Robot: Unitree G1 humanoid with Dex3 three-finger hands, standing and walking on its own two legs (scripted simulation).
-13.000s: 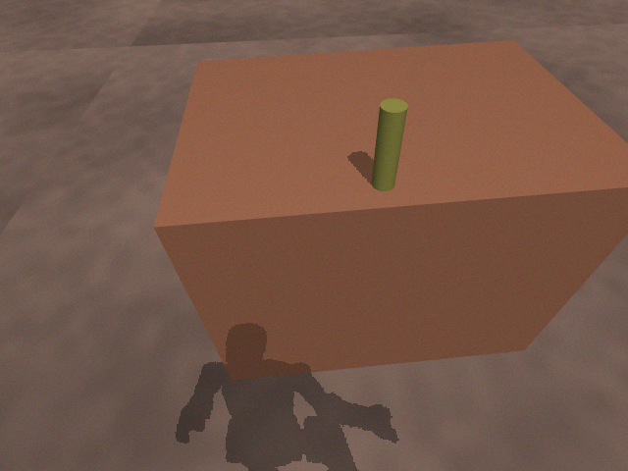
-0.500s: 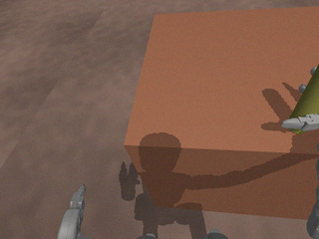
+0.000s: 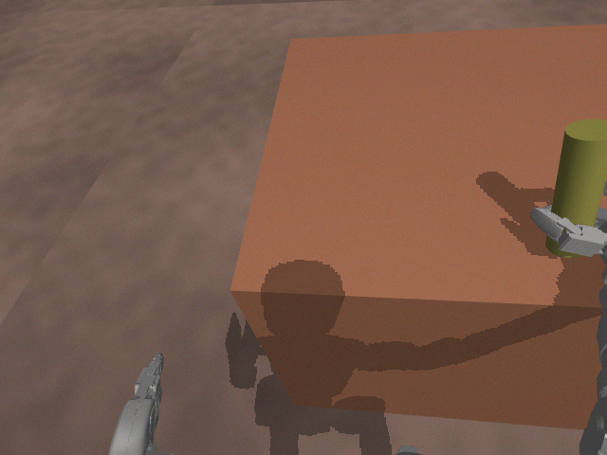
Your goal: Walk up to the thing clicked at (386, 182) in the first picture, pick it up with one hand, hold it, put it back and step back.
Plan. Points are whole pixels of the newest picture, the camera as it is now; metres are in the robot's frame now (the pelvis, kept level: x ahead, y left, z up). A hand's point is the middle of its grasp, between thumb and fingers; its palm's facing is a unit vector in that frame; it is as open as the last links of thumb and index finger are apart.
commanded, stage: settle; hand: right
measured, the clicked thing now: (577, 194) +0.42 -0.27 +0.11
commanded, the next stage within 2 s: lift in 0.96 s
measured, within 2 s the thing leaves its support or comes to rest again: leaves its support in 0.24 s
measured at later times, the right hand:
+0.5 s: hand (594, 196) +0.41 -0.29 +0.12, palm faces +0.33 +0.95 +0.02, open 7.2 cm
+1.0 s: hand (588, 182) +0.41 -0.27 +0.14, palm faces +0.31 +0.95 +0.02, open 7.2 cm
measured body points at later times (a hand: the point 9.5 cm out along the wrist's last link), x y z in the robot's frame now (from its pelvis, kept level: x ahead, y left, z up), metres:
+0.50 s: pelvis -0.01 +0.00 +0.01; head +0.03 -0.02 +0.46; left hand +0.14 +0.25 -0.03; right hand +0.39 -0.33 +0.12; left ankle -0.02 +0.14 -0.69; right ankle +0.03 -0.12 -0.69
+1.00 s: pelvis +0.00 +0.00 +0.02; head +0.03 -0.01 +0.47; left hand +0.14 +0.26 -0.03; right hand +0.39 -0.32 +0.14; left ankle -0.02 +0.14 -0.69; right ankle +0.03 -0.12 -0.69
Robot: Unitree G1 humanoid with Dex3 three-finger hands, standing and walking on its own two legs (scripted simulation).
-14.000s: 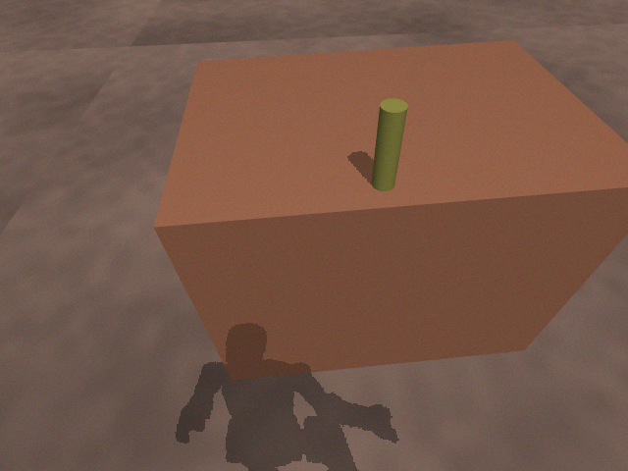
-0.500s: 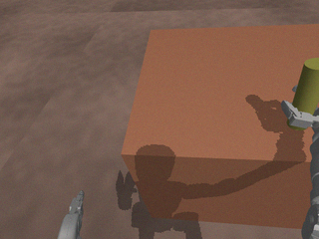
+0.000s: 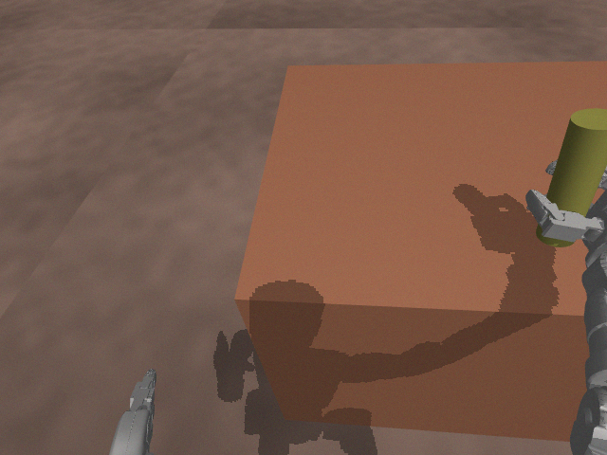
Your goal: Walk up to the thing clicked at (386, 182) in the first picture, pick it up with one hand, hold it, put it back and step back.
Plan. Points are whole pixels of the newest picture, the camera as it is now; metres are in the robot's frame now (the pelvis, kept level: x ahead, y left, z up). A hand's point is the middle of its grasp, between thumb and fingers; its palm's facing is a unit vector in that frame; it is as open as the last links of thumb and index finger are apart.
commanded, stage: lift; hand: right
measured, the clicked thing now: (573, 184) +0.42 -0.27 +0.15
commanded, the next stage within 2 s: hold in 1.40 s
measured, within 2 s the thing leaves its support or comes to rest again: neither
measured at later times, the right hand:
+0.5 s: hand (570, 193) +0.39 -0.26 +0.16, palm faces +0.28 +0.96 +0.00, open 7.1 cm
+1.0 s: hand (596, 179) +0.34 -0.22 +0.23, palm faces +0.28 +0.96 +0.00, open 7.0 cm
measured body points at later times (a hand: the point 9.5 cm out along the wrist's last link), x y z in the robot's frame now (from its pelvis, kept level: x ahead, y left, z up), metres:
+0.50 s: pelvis +0.01 +0.00 +0.01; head +0.01 +0.00 +0.46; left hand +0.16 +0.26 -0.05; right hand +0.37 -0.31 +0.16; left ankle -0.02 +0.13 -0.72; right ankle +0.04 -0.13 -0.72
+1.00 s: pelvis -0.01 +0.00 +0.02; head -0.03 +0.03 +0.46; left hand +0.16 +0.25 -0.06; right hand +0.32 -0.27 +0.23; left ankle -0.02 +0.13 -0.72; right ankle +0.04 -0.13 -0.72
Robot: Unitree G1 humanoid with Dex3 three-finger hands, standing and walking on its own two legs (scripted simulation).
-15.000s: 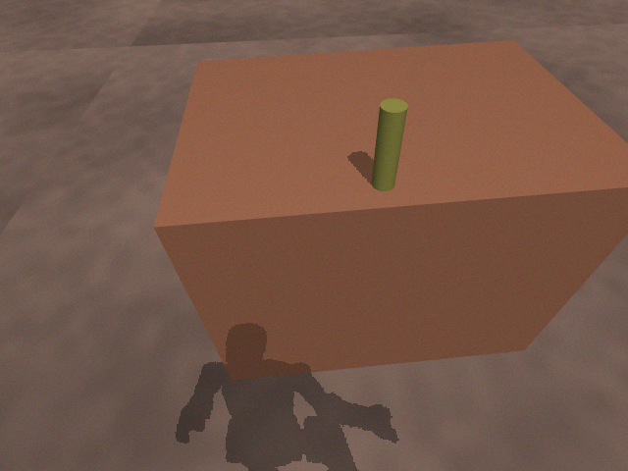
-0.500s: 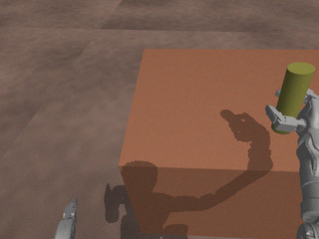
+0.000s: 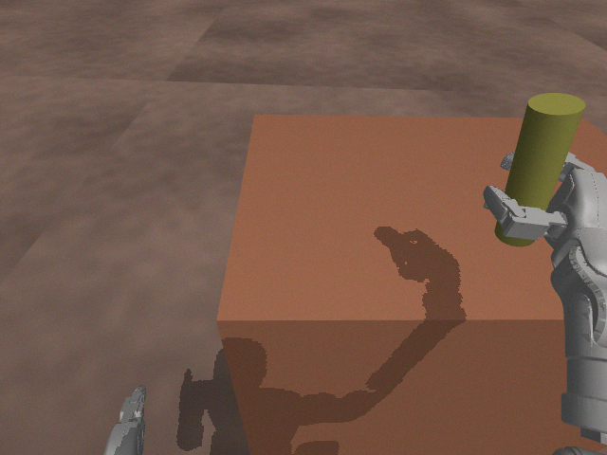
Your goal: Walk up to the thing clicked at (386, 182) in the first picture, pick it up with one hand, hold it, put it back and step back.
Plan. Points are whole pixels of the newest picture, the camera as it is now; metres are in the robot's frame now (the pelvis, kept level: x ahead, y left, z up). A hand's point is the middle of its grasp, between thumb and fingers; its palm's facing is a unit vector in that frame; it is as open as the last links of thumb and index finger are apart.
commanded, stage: lift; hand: right
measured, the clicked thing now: (532, 177) +0.35 -0.22 +0.25
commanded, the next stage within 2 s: hold in 0.40 s
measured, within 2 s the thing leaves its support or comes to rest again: neither
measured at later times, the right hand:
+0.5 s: hand (510, 179) +0.34 -0.19 +0.25, palm faces +0.24 +0.97 +0.01, open 7.0 cm
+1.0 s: hand (504, 157) +0.35 -0.18 +0.27, palm faces +0.21 +0.98 +0.01, open 7.0 cm
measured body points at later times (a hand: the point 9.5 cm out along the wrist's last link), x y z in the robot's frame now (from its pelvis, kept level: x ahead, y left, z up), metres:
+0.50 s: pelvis +0.00 +0.01 +0.00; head -0.04 +0.03 +0.45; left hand +0.17 +0.26 -0.07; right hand +0.32 -0.24 +0.25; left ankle -0.01 +0.13 -0.73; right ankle +0.05 -0.13 -0.73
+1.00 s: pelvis +0.00 +0.00 +0.00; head -0.05 +0.04 +0.45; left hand +0.17 +0.26 -0.07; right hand +0.33 -0.23 +0.27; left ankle -0.01 +0.13 -0.73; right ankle +0.05 -0.13 -0.73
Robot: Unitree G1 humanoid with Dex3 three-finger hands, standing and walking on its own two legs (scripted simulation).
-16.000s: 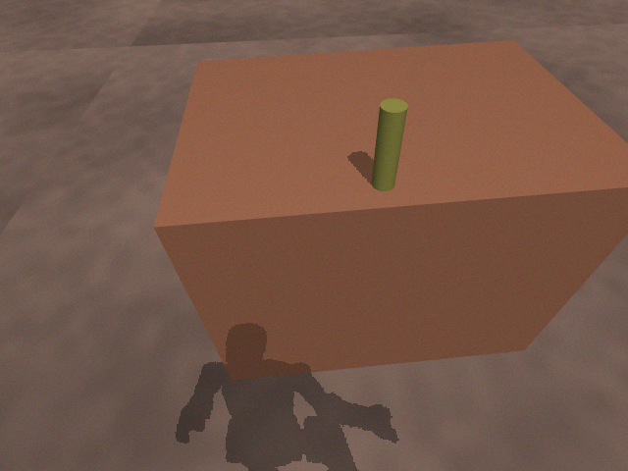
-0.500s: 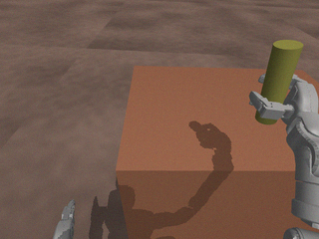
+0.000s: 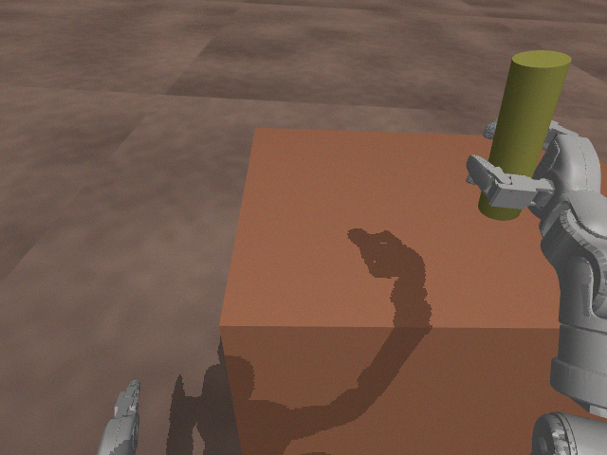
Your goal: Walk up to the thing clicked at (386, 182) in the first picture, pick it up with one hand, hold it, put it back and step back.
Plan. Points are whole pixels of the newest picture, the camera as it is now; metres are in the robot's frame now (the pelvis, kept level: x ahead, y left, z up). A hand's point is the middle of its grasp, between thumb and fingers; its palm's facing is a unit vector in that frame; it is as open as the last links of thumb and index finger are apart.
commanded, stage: hold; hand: right
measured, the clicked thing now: (516, 144) +0.34 -0.18 +0.30
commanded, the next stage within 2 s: none
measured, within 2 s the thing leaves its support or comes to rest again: neither
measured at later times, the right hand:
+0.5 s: hand (506, 156) +0.35 -0.18 +0.29, palm faces +0.20 +0.98 +0.01, open 7.0 cm
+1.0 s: hand (502, 162) +0.35 -0.18 +0.28, palm faces +0.18 +0.98 +0.01, open 7.0 cm
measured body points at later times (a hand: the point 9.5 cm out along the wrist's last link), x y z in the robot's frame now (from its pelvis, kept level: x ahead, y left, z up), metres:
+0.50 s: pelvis +0.00 +0.00 +0.00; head -0.05 +0.03 +0.45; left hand +0.17 +0.26 -0.07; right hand +0.33 -0.23 +0.29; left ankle -0.01 +0.13 -0.73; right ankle +0.05 -0.13 -0.73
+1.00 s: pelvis +0.00 +0.00 +0.00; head -0.05 +0.03 +0.45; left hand +0.17 +0.26 -0.07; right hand +0.33 -0.23 +0.28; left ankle -0.01 +0.13 -0.73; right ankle +0.05 -0.13 -0.73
